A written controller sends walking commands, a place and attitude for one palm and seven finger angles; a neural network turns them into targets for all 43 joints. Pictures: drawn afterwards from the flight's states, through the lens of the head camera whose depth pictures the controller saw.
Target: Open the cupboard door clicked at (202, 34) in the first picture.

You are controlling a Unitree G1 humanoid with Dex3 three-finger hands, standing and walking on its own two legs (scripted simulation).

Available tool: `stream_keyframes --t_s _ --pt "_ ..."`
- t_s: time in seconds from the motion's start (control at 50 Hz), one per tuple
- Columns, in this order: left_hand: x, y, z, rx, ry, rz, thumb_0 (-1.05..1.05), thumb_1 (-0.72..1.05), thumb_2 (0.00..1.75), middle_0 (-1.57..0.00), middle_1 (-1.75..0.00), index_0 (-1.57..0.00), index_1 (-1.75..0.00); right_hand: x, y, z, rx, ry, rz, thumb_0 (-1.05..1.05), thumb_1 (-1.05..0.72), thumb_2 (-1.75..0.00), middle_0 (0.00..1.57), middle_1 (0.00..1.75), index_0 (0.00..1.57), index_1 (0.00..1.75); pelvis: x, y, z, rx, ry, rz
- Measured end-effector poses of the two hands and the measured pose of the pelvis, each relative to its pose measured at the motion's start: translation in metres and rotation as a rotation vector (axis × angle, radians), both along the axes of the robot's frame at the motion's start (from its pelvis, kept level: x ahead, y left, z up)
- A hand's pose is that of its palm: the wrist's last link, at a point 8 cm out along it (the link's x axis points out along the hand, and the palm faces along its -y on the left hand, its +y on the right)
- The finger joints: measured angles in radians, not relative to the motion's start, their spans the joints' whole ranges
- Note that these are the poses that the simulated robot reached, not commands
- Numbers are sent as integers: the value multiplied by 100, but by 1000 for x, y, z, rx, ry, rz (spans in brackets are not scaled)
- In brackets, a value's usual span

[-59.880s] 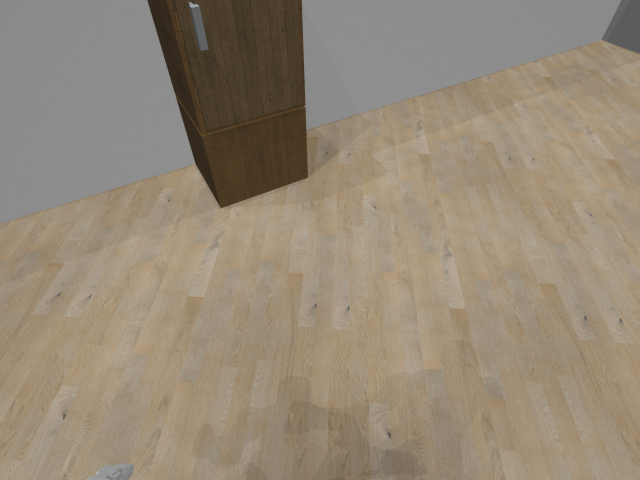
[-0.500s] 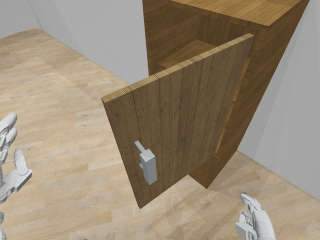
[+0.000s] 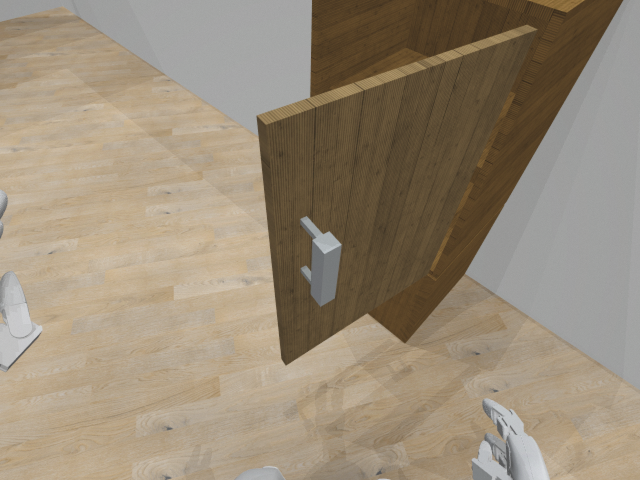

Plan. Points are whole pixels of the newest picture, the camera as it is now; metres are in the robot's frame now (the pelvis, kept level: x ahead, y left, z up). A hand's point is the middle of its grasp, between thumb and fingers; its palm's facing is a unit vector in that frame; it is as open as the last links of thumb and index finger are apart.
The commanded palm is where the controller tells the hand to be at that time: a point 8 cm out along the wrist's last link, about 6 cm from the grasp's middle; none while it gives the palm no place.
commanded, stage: step back with the hand held close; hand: left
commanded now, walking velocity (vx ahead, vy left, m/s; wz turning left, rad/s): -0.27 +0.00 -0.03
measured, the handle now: (315, 260) +0.38 +0.04 +0.04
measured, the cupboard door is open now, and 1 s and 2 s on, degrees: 78 78 78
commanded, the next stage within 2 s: stop stepping back and stand still in 0.48 s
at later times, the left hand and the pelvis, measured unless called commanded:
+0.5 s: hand out of the picture +0.13 +0.28 +0.19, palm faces +0.45 -0.80 -0.41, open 7.4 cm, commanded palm +0.07 +0.31 +0.19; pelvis -0.08 +0.01 +0.01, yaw -2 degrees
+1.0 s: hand out of the picture +0.05 +0.24 +0.17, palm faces +0.32 -0.83 -0.46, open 7.4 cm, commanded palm -0.02 +0.29 +0.19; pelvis -0.18 +0.00 +0.01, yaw -4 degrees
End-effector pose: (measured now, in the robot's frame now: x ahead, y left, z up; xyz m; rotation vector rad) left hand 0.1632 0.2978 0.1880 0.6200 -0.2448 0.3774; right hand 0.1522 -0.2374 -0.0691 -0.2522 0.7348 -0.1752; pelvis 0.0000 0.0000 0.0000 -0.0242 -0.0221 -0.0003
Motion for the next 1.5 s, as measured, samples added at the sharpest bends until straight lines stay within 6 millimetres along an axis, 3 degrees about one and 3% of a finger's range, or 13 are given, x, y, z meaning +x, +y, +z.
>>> stream_keyframes --t_s 0.14,0.28,0.4,0.58,0.64,0.7,0.84,0.94,1.04,1.12,1.24,1.38,1.5 --pt "-29 3 2 4 -55 42 2 89 90 -22 -30 -21 -30 -10 6 -10 16 2 45 1 -90 -89 20 30 21 30 -16 -2 -7 3 -11 17" --pt "-42 12 -7 -47 -86 -10 2 89 90 -22 -30 -21 -30 -26 11 -5 -35 16 39 1 -90 -89 20 30 20 30 -41 12 -10 -7 -6 32" --pt "-62 27 12 -11 -97 6 2 89 90 -22 -30 -21 -30 -46 26 10 -9 -9 32 1 -91 -89 20 30 20 30 -60 14 4 -51 22 14" --pt "-82 -1 11 -99 -68 -76 2 90 90 -21 -30 -21 -30 -81 30 19 34 -41 63 1 -90 -89 20 30 21 30 -104 2 13 -49 93 -47" --pt "-94 -19 7 -35 -45 -149 2 90 90 -21 -30 -21 -30 -97 17 10 44 -59 52 1 -90 -89 21 30 21 30 -128 -7 1 -2 95 -93" --pt "-106 -29 8 -21 -3 -196 2 89 90 -22 -30 -21 -30 -126 3 6 34 -17 1 1 -90 -89 20 30 21 30 -139 -7 3 -11 65 -104" --pt "-120 -10 -1 -55 -27 -133 1 89 90 -22 -30 -22 -30 -189 -27 3 -44 26 -139 1 -90 -89 20 30 20 30 -142 0 0 12 26 -93" --pt "-133 -7 -5 -89 -14 -98 2 89 90 -22 -30 -21 -30 -219 -28 7 -43 7 -147 1 -91 -89 20 30 20 30 -167 0 4 22 11 -95" --pt "-168 -19 4 -56 0 -141 2 89 90 -22 -30 -21 -30 -237 -22 5 -9 23 -125 1 -91 -89 20 30 20 30 -185 -2 7 3 12 -87" --pt "-181 -10 4 -65 -29 -107 2 89 90 -22 -30 -21 -30 -245 -15 0 -10 42 -121 1 -91 -89 20 30 20 30 -186 4 8 -1 7 -103" --pt "-177 10 -5 -118 -38 -46 2 89 90 -22 -30 -21 -30 -239 4 -1 2 3 -98 1 -91 -89 20 30 20 30 -199 15 7 5 -17 -92" --pt "-194 -6 9 -48 -2 -101 2 89 90 -21 -30 -21 -30 -229 25 11 71 -92 -33 1 -90 -89 20 30 20 30 -216 10 13 9 -3 -80" --pt "-211 -3 4 -62 19 -72 2 89 90 -22 -30 -21 -30 -229 17 5 50 -58 -22 1 -90 -89 20 30 21 30 -216 10 11 -23 -4 -82"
